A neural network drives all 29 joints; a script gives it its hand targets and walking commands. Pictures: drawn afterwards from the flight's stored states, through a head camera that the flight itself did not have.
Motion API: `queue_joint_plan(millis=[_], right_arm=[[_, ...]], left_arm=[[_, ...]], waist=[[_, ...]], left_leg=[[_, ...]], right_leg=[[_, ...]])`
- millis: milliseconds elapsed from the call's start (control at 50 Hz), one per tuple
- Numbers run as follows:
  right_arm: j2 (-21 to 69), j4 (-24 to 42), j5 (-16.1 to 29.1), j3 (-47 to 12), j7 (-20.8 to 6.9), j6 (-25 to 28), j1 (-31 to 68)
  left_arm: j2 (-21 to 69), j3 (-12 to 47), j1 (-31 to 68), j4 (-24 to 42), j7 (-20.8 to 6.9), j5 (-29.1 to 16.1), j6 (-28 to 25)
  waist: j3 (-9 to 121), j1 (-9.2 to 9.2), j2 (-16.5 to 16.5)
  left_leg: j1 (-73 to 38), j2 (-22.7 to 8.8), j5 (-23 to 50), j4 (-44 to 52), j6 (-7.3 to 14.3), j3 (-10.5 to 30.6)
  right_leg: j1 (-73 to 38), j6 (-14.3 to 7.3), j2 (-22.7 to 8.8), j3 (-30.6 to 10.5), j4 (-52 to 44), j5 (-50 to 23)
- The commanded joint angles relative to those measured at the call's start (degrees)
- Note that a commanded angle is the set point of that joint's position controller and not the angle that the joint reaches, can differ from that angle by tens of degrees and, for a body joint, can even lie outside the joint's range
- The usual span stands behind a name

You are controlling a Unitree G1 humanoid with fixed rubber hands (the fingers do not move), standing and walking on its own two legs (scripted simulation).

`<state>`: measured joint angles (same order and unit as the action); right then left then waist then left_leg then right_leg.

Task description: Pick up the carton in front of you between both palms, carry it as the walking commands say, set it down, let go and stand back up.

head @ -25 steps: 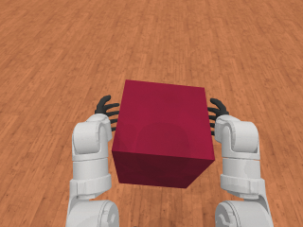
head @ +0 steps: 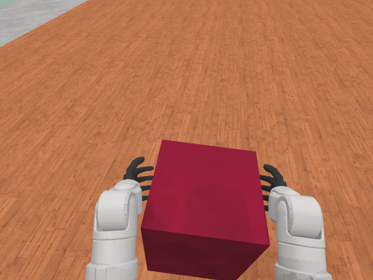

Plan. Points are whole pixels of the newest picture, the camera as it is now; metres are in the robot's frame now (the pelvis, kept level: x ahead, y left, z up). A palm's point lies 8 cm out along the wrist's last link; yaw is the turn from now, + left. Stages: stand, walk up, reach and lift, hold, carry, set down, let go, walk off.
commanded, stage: carry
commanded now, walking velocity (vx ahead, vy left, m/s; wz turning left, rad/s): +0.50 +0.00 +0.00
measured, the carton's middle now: (199, 213) +0.27 +0.01 -0.01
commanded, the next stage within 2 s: none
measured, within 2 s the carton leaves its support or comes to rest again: neither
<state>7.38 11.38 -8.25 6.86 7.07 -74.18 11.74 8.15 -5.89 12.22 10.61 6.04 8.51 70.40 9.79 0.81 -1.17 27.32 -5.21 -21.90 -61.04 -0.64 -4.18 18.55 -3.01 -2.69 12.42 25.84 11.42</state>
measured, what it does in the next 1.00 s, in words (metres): walks ahead: left foot, then right foot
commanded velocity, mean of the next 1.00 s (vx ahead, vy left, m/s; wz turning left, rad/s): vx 0.32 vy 0.00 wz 0.00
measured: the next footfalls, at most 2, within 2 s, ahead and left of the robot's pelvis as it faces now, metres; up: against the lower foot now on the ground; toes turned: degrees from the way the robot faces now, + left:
left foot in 0.28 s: +0.35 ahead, +0.13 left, +0.00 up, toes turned +10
right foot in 0.76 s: +0.65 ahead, -0.11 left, +0.00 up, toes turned -2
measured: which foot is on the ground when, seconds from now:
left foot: up 0.00-0.26, down 0.28-0.78, up 0.80-1.00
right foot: down 0.00-0.28, up 0.30-0.74, down 0.76-1.00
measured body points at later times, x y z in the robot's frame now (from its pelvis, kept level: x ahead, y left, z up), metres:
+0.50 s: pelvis +0.30 +0.05 +0.01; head +0.30 +0.06 +0.46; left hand +0.60 +0.18 +0.07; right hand +0.56 -0.12 +0.07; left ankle +0.31 +0.13 -0.74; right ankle +0.30 -0.09 -0.67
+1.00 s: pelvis +0.58 -0.01 +0.01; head +0.62 -0.03 +0.46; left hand +0.88 +0.13 +0.08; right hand +0.87 -0.16 +0.06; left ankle +0.62 +0.12 -0.71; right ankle +0.61 -0.10 -0.74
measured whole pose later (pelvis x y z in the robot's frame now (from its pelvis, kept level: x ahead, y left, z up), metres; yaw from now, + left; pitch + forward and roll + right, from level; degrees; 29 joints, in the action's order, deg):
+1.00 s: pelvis +0.58 -0.01 +0.01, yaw +0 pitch +4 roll +1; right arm 8.1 17.7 -8.4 5.4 8.5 -70.8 12.1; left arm 8.2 -6.0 12.1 16.8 6.3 7.3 66.6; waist 0.1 0.6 -1.9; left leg 25.0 -3.5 -20.3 -37.5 -1.5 -6.0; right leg 16.1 -3.3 -2.9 12.7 20.4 8.1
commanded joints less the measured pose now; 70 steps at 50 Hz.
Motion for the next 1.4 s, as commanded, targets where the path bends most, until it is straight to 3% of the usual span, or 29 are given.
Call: queue_joint_plan(millis=[0, 160, 200, 240, 260, 280, 300, 320, 360, 380, 460, 640, 680, 720, 740, 760, 780, 800, 840, 860, 880, 940, 980, 1020, 1060, 1100, 1120, 1220, 1380], right_arm=[[56.9, 8.4, 27.0, -41.3, -16.9, 4.1, 35.6], [53.1, 9.5, 25.1, -40.6, -16.1, 3.7, 28.6], [52.0, 8.9, 25.3, -40.3, -16.4, 3.1, 28.5], [51.2, 7.7, 25.4, -39.8, -16.8, 2.7, 27.5], [50.9, 6.8, 25.5, -39.4, -17.0, 2.6, 26.9], [50.5, 5.7, 24.9, -38.8, -17.1, 2.8, 26.3], [51.4, 4.0, 24.5, -38.6, -17.3, 3.4, 26.9], [53.2, 5.0, 25.6, -38.9, -17.4, 3.8, 27.2], [56.3, 7.2, 26.7, -39.7, -17.7, 4.7, 30.0], [57.2, 8.7, 27.4, -40.2, -17.7, 5.1, 31.7], [57.0, 11.6, 28.8, -41.4, -17.9, 5.8, 31.4], [51.0, 10.9, 26.2, -39.9, -17.3, 3.8, 26.1], [50.4, 9.8, 25.6, -39.7, -17.2, 3.3, 26.2], [49.9, 9.3, 25.4, -39.8, -17.1, 2.9, 26.5], [49.4, 9.1, 25.4, -39.8, -17.1, 2.8, 27.0], [51.0, 10.1, 26.3, -40.8, -16.9, 2.3, 30.0], [51.6, 9.4, 26.3, -40.8, -17.1, 2.4, 29.3], [54.0, 8.8, 26.6, -41.2, -17.3, 3.0, 29.9], [56.5, 10.6, 27.2, -42.0, -17.2, 4.4, 32.2], [57.2, 11.7, 27.3, -42.3, -17.0, 4.9, 32.8], [57.9, 12.2, 27.2, -42.9, -16.6, 5.4, 32.7], [58.6, 13.1, 26.4, -43.2, -15.7, 6.3, 28.6], [57.7, 14.4, 26.1, -43.3, -15.5, 6.4, 27.8], [56.5, 15.3, 26.3, -43.2, -15.6, 5.9, 27.8], [54.6, 14.4, 26.3, -42.7, -16.2, 4.8, 27.5], [52.4, 10.6, 25.4, -41.0, -17.0, 3.9, 27.9], [52.9, 7.8, 25.3, -40.3, -17.3, 3.7, 26.2], [54.5, 2.6, 24.9, -38.2, -17.9, 3.6, 27.1], [56.4, 6.5, 26.5, -39.7, -17.2, 4.2, 32.3]], left_arm=[[59.9, 39.3, 28.8, 4.2, -16.7, -27.4, -0.6], [55.1, 39.2, 22.3, 5.4, -16.3, -26.1, -0.1], [54.1, 38.8, 21.9, 4.7, -16.1, -25.4, 0.3], [53.6, 38.9, 22.1, 4.0, -16.0, -25.1, 0.8], [53.2, 38.9, 22.0, 3.5, -16.0, -25.0, 1.0], [52.5, 39.1, 23.1, 4.1, -16.0, -25.2, 1.4], [53.6, 40.2, 25.3, 4.8, -16.1, -25.7, 1.6], [54.7, 40.5, 25.8, 4.4, -16.2, -26.0, 1.3], [58.0, 41.0, 27.3, 5.2, -16.4, -26.7, 0.0], [59.2, 41.1, 27.1, 5.4, -16.3, -26.9, -0.6], [60.0, 41.2, 24.6, 7.1, -15.1, -25.8, -2.1], [54.2, 40.3, 20.8, 7.7, -14.7, -24.7, 0.0], [53.7, 39.8, 21.4, 6.8, -15.2, -25.0, 0.6], [53.5, 39.0, 20.2, 5.0, -15.6, -24.9, 1.0], [53.2, 38.6, 20.2, 4.5, -15.8, -24.9, 1.1], [53.0, 37.7, 20.2, 2.1, -16.1, -24.1, 0.7], [54.7, 37.7, 19.4, 2.2, -16.2, -24.9, 0.2], [56.4, 37.9, 21.1, 3.9, -16.3, -25.4, -0.2], [60.0, 38.7, 23.0, 5.7, -16.6, -26.1, -1.2], [61.0, 39.0, 23.4, 6.3, -16.8, -26.4, -1.7], [61.5, 39.2, 23.6, 6.8, -16.9, -26.6, -2.1], [60.4, 39.4, 21.3, 8.4, -17.1, -27.0, -2.7], [59.0, 39.4, 19.8, 9.2, -17.1, -26.7, -2.8], [57.7, 39.5, 20.1, 10.1, -16.8, -26.5, -2.5], [56.2, 39.2, 19.9, 9.2, -16.6, -25.4, -2.0], [54.6, 39.4, 21.2, 8.3, -16.2, -24.9, -0.8], [54.0, 39.3, 21.9, 7.6, -16.2, -25.1, 0.1], [56.0, 39.7, 24.9, 2.7, -16.9, -25.6, 0.7], [58.3, 39.1, 26.4, 2.9, -16.5, -26.3, 0.0]], waist=[[9.6, -0.11, 8.0], [5.5, 0.49, 9.1], [4.4, 0.58, 9.5], [6.5, -0.42, 6.6], [10.2, -1.21, 4.3], [13.0, -2.37, -7.0], [14.3, -2.12, -19.7], [13.9, -2.03, -15.1], [13.8, -1.95, -4.3], [12.9, -1.68, -2.0], [11.5, -1.51, -5.7], [3.7, -2.02, -7.7], [2.7, -1.79, -8.0], [7.2, -0.21, -4.4], [11.0, 0.70, 0.4], [17.7, 1.14, 15.1], [17.5, 0.86, 17.5], [17.0, 0.45, 13.9], [15.7, 0.01, 6.6], [14.9, -0.19, 6.7], [15.4, -0.22, 8.0], [17.2, -0.43, 10.3], [17.1, -0.16, 11.4], [15.7, -0.48, 9.9], [14.0, -0.47, 6.4], [14.3, 0.26, -2.7], [13.0, -0.24, -5.2], [11.3, -0.49, -2.8], [14.6, -0.74, 0.9]], left_leg=[[9.1, -2.7, 6.3, 7.6, -0.3, 1.4], [2.8, 0.7, 19.8, 31.4, -0.3, -5.6], [0.0, 1.0, 19.3, 34.1, 0.3, -7.1], [-11.8, 4.1, 15.2, 37.8, 0.9, -11.3], [-24.2, 2.0, 12.5, 36.1, 1.8, -8.3], [-33.7, -10.4, 4.5, 42.2, 5.5, 12.8], [-43.9, -19.0, 7.2, 47.1, 12.3, 31.6], [-43.1, -19.8, 12.3, 46.8, 13.4, 31.2], [-36.8, -16.9, 16.5, 45.6, 11.0, 22.1], [-32.6, -16.0, 15.4, 47.1, 9.3, 18.2], [-29.0, -13.2, 11.0, 52.3, 8.6, 8.1], [-32.2, -8.9, 28.2, 49.9, 6.2, -3.0], [-32.5, -8.2, 37.8, 44.2, 4.4, -5.4], [-25.1, -4.6, 42.1, 28.6, 0.6, -10.3], [-16.2, -3.0, 26.6, 17.4, -1.4, -9.6], [0.5, 3.3, 7.6, 0.9, -3.9, -7.7], [6.7, 5.9, -10.2, -7.0, -3.4, -2.6], [7.0, 3.3, -10.8, -8.8, -1.9, 1.4], [4.8, -0.7, -6.4, 0.7, -0.3, 3.6], [0.8, -1.1, -4.4, 8.8, -0.4, 3.1], [-2.7, 0.2, -3.5, 13.9, -0.7, 0.9], [-7.6, 2.2, 1.2, 24.0, -0.9, -2.1], [-9.3, 2.3, 7.9, 28.6, -0.8, -3.2], [-14.7, 1.8, 19.9, 37.0, -0.9, -4.8], [-21.9, -2.1, 29.5, 41.9, -1.0, -2.8], [-25.3, -9.7, 46.8, 35.3, 2.2, 2.7], [-22.5, -9.3, 41.9, 35.8, 2.8, 3.4], [-20.6, -6.3, 48.3, 32.4, 2.2, 0.7], [-21.3, -5.3, 48.9, 28.8, 2.7, -0.3]], right_leg=[[-14.5, -4.7, -15.6, -17.6, -17.3, 6.2], [-18.3, -3.3, -12.0, -7.3, -15.6, -7.8], [-19.5, -2.3, -11.9, -6.4, -12.8, -9.9], [-16.3, -0.3, -9.0, -1.9, -1.6, -15.0], [-9.1, 1.5, -7.4, 0.1, 8.1, -15.5], [2.8, 4.5, -3.0, 0.7, 24.2, -5.0], [19.6, 5.7, 3.0, -2.8, 36.3, 15.1], [24.4, 4.0, 0.2, -9.0, 43.2, 17.8], [23.7, 2.0, -3.8, -12.0, 43.6, 12.7], [21.8, 1.9, -5.0, -12.5, 40.1, 9.4], [18.8, 3.2, -4.8, -9.3, 27.3, 2.1], [13.9, 2.8, -1.7, -1.6, 3.7, -10.0], [9.1, 2.2, -0.1, 0.5, 0.7, -10.8], [-9.7, 1.9, 2.5, 3.6, -3.5, -14.5], [-21.1, 1.2, -6.1, -6.4, -2.4, -24.9], [-37.6, -8.2, -20.3, -27.2, -2.1, -36.0], [-37.0, -11.1, -22.1, -31.9, -5.3, -45.6], [-34.4, -10.4, -21.1, -25.9, -4.9, -48.7], [-27.6, -6.2, -18.2, -18.1, -6.3, -43.3], [-23.3, -3.7, -16.1, -14.1, -7.9, -39.9], [-21.6, -3.3, -14.9, -11.2, -8.3, -39.1], [-21.1, -4.5, -13.6, -6.9, -7.4, -38.3], [-20.7, -4.2, -12.9, -5.0, -6.0, -37.5], [-17.2, -2.2, -11.0, -2.8, -3.8, -29.5], [-11.6, 0.8, -9.3, -3.3, -0.9, -17.8], [-7.6, 3.6, -6.1, -5.2, -0.2, -5.9], [-9.2, 3.8, -6.2, -5.8, -0.5, -3.8], [-9.9, 4.6, -7.0, -6.0, 2.6, -18.4], [-11.7, 4.9, -6.6, -6.0, 4.5, -23.2]])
